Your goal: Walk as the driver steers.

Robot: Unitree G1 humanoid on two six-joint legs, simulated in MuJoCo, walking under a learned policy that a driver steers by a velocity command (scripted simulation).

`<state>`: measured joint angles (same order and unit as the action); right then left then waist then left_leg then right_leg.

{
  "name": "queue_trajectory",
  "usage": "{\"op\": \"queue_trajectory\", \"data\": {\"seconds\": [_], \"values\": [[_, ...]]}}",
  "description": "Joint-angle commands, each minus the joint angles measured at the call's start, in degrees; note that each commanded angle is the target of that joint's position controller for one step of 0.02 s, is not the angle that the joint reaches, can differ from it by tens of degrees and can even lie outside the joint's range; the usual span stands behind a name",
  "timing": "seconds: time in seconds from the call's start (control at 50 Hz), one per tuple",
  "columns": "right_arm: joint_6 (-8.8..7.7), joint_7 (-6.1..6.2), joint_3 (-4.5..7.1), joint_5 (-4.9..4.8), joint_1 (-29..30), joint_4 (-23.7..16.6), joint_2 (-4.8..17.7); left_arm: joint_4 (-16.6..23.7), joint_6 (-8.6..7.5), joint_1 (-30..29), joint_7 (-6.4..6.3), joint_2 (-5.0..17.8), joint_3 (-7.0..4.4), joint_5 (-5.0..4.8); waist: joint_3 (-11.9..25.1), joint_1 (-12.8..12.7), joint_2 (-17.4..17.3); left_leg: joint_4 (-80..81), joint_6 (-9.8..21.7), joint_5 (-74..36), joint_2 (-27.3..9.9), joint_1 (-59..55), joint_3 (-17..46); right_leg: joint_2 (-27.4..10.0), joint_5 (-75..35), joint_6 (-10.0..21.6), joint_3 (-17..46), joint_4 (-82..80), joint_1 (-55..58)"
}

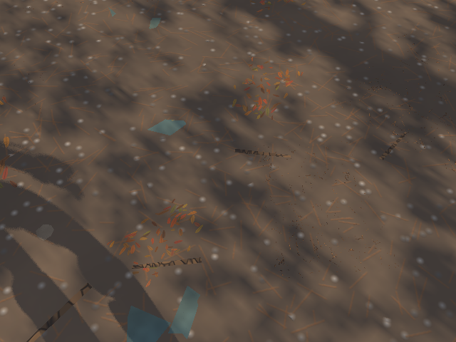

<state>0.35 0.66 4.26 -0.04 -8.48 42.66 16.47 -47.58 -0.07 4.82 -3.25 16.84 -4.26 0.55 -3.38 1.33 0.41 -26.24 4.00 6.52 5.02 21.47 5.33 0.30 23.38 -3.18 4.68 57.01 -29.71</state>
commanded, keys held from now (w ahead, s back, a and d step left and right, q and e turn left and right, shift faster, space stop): q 0.30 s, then w+q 0.14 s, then q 0.30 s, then no key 0.26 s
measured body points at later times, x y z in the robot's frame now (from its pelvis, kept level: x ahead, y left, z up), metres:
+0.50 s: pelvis +0.05 -0.04 +0.01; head +0.08 -0.05 +0.46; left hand +0.06 +0.26 -0.09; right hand +0.28 -0.27 -0.10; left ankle +0.02 +0.11 -0.67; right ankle +0.07 -0.16 -0.74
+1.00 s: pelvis +0.09 +0.05 +0.00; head +0.11 +0.09 +0.45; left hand +0.07 +0.36 -0.11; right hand +0.37 -0.09 -0.08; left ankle +0.06 +0.13 -0.74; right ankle +0.21 -0.07 -0.69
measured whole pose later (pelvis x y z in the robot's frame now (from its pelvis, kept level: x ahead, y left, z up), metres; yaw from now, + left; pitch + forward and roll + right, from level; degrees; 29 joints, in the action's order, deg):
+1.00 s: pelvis +0.09 +0.05 +0.00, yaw +32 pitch +2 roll -1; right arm 0.4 0.6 2.4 0.5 -10.0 35.9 15.6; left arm -43.3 0.6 8.7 -1.7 17.4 -3.1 0.3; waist -2.0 0.1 1.7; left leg -24.9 4.2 11.0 4.6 15.5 3.0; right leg -3.2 18.1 -4.9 2.5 49.0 -28.7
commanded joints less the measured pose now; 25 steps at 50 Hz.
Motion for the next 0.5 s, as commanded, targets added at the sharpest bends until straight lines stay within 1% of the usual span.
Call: {"op": "queue_trajectory", "data": {"seconds": [0.02,0.08,0.14,0.16,0.18,0.2,0.22,0.24,0.26,0.28,0.3,0.32,0.34,0.36,0.38,0.4,0.42,0.44,0.48,0.5], "values": [[-0.57,1.16,2.59,-0.24,1.96,-4.71,9.69,2.4,-0.53,2.87,-0.19,3.69,-0.72,-0.04,9.13,-1.35,-7.21,9.81,8.99,4.96,-11.99,-5.13,16.84,0.86,-3.37,-1.02,0.69,-7.31,2.42],[0.02,1.48,2.78,-0.32,1.8,-5.33,10.03,3.17,-0.77,1.46,0.27,4.43,-0.67,-0.43,9.09,-0.68,-8.69,9.92,8.5,8.9,-11.85,-4.46,19.92,1.53,-4.62,-1.42,1.32,-12.63,4.68],[0.73,1.58,2.79,-0.44,1.26,-5.85,9.88,3.59,-1.58,1.46,0.95,5.12,-0.74,-0.96,9.0,-0.38,-9.68,8.68,7.83,7.24,-11.83,-6.21,23.31,2.14,-4.11,-0.85,1.68,-18.35,7.01],[0.99,1.64,2.76,-0.56,1.23,-6.06,9.84,3.57,-1.93,2.09,1.24,5.3,-0.79,-1.11,9.08,-0.64,-9.9,7.81,7.48,5.3,-11.71,-6.89,24.28,2.31,-4.33,-0.4,1.57,-21.31,8.41],[1.29,1.76,2.69,-0.8,1.68,-6.35,9.73,3.24,-2.27,3.57,1.54,5.36,-0.88,-1.23,9.2,-1.62,-9.82,6.47,6.71,3.41,-11.07,-6.92,24.64,2.37,-6.29,0.25,1.14,-26.04,11.14],[1.65,1.93,2.52,-1.17,2.19,-6.65,9.39,2.55,-2.55,5.97,1.81,5.59,-1.1,-1.3,9.18,-3.18,-9.46,4.58,5.19,2.71,-9.58,-5.66,24.07,1.88,-10.88,1.12,0.37,-32.98,15.79],[1.85,2.04,2.0,-1.35,0.66,-6.71,7.76,2.18,-2.6,7.79,1.76,7.99,-1.81,-0.82,9.83,-3.22,-6.56,0.28,2.44,7.2,-6.76,-1.51,21.52,-3.4,-13.9,3.0,3.38,-37.42,22.28],[1.79,1.8,1.26,-1.31,-2.06,-7.06,4.45,2.89,-2.01,6.64,1.31,12.61,-2.6,0.49,9.96,-0.26,7.41,-12.55,-1.04,19.76,0.58,7.32,11.33,-15.94,-17.02,8.85,16.32,-40.29,27.4],[1.01,1.6,2.41,-1.24,-1.17,-8.64,7.8,3.5,-1.73,5.15,1.53,12.73,-2.58,2.66,7.67,-0.22,16.97,-24.82,-3.4,29.49,4.15,14.01,4.97,-22.61,-23.41,17.1,26.55,-42.39,22.78],[0.78,1.43,3.63,-0.57,-3.0,-7.37,11.94,5.56,-1.84,1.63,1.37,9.11,-1.59,2.29,7.02,0.65,11.24,-34.13,-5.0,26.3,0.49,13.91,5.71,-22.51,-25.02,17.98,22.7,-41.29,21.63],[1.15,1.35,4.08,-0.88,-4.34,-5.77,12.09,6.36,-1.77,-0.68,1.11,6.64,-1.0,1.36,6.35,1.26,7.8,-37.71,-5.94,22.57,0.05,13.52,4.79,-18.55,-25.21,15.37,16.23,-39.94,21.0],[1.81,1.5,3.74,-0.78,-5.52,-4.66,10.21,6.58,-1.63,-0.58,0.85,5.93,-0.75,0.31,6.75,1.02,6.14,-40.44,-6.81,18.26,-0.75,14.99,3.57,-15.32,-17.51,12.97,12.25,-40.13,22.92],[2.21,1.27,3.24,-0.68,-5.18,-4.98,8.65,6.28,-1.52,0.44,0.51,5.62,-0.5,-0.51,5.66,-0.08,6.86,-42.57,-7.49,15.34,-1.62,17.74,2.71,-14.69,-11.92,12.54,10.87,-41.29,24.01],[2.16,0.82,2.75,-0.88,-4.03,-5.81,7.44,5.98,-1.37,1.99,0.16,5.95,-0.41,-0.72,4.74,-1.02,7.76,-42.49,-7.84,13.44,-2.66,19.17,0.8,-13.85,-6.96,12.4,9.29,-42.95,24.32],[1.85,0.42,2.4,-1.2,-1.89,-6.98,6.98,5.69,-1.31,3.89,-0.13,6.36,-0.5,-0.65,3.95,-2.49,8.82,-40.74,-8.21,12.15,-3.61,20.77,-1.0,-13.67,-3.0,12.5,8.58,-44.56,25.63],[1.46,0.16,2.12,-1.39,0.46,-8.13,6.59,5.42,-1.38,5.9,-0.32,6.89,-0.63,-0.44,3.46,-4.09,9.01,-38.39,-8.61,11.53,-4.46,22.26,-1.96,-14.07,-0.86,12.8,8.42,-45.58,27.57],[1.08,0.0,1.92,-1.35,2.36,-9.1,6.35,5.16,-1.57,7.73,-0.4,7.48,-0.81,-0.33,3.24,-5.42,8.67,-36.08,-8.94,11.24,-5.26,23.24,-2.28,-14.82,0.06,13.15,8.44,-46.23,29.47],[0.7,-0.18,1.71,-1.24,3.49,-9.83,5.97,4.93,-1.84,9.12,-0.36,8.14,-1.04,-0.35,3.24,-6.23,8.27,-33.76,-9.1,11.13,-6.0,23.53,-2.43,-15.66,0.21,13.48,8.33,-46.71,30.92],[0.31,-0.49,1.26,-0.92,4.72,-10.91,4.87,4.98,-1.97,8.89,-0.2,8.85,-1.32,-0.15,1.88,-6.34,7.15,-28.4,-9.28,11.29,-7.15,21.38,-2.99,-16.29,-7.77,14.1,5.13,-46.17,30.44],[0.25,-0.72,0.96,-0.79,4.67,-11.35,4.22,5.1,-1.9,8.35,0.02,9.37,-1.51,-0.13,1.76,-6.04,7.27,-25.65,-9.19,11.45,-7.61,18.86,-3.84,-16.25,-12.37,14.26,2.81,-45.62,29.21]]}}
Velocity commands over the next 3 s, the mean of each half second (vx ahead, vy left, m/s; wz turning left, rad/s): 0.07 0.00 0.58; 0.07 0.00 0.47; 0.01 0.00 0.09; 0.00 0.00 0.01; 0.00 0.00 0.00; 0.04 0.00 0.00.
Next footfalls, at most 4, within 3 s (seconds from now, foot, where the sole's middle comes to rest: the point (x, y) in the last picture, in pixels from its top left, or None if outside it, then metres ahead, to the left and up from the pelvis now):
0.22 right None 0.11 -0.15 -0.77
0.68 left None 0.10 0.15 -0.77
1.12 right None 0.24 -0.04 -0.77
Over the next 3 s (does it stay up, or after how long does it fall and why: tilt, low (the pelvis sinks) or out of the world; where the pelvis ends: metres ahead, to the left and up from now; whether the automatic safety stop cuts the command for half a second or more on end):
stays up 0.15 0.03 0.00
